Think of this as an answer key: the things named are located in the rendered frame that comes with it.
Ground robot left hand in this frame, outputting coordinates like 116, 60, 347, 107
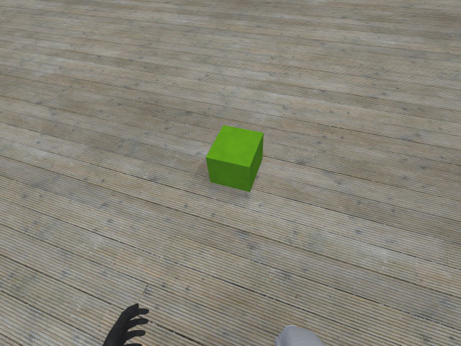
102, 303, 149, 346

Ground robot right thigh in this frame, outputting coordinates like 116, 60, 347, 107
274, 327, 326, 346

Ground carton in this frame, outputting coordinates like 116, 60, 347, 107
206, 125, 264, 192

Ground robot right shin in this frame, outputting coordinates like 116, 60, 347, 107
283, 325, 297, 331

